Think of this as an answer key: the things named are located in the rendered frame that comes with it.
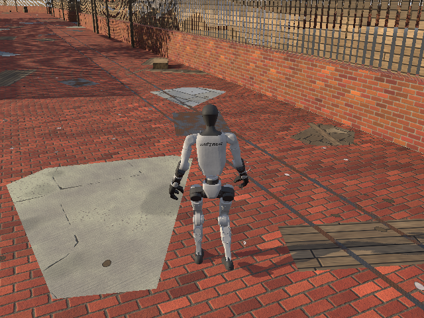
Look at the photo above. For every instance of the robot right thigh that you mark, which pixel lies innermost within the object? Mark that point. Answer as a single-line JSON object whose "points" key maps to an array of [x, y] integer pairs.
{"points": [[227, 196]]}

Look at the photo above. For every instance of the left robot hand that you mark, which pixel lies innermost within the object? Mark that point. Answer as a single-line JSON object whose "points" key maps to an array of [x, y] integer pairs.
{"points": [[173, 190]]}

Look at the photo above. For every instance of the humanoid robot torso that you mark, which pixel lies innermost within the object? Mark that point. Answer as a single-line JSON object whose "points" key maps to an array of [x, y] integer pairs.
{"points": [[211, 157]]}

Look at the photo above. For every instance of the robot right upper arm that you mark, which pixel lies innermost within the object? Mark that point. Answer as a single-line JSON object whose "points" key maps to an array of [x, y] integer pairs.
{"points": [[235, 149]]}

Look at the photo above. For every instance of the right robot hand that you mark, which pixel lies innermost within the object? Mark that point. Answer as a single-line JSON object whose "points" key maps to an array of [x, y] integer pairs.
{"points": [[245, 181]]}

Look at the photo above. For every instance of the robot left upper arm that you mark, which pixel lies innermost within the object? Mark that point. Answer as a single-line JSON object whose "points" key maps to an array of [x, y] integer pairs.
{"points": [[186, 151]]}

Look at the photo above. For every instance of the robot right forearm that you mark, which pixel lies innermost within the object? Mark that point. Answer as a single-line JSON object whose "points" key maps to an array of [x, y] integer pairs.
{"points": [[242, 170]]}

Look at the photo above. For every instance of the robot left forearm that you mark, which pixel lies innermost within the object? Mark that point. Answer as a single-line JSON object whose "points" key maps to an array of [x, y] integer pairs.
{"points": [[177, 176]]}

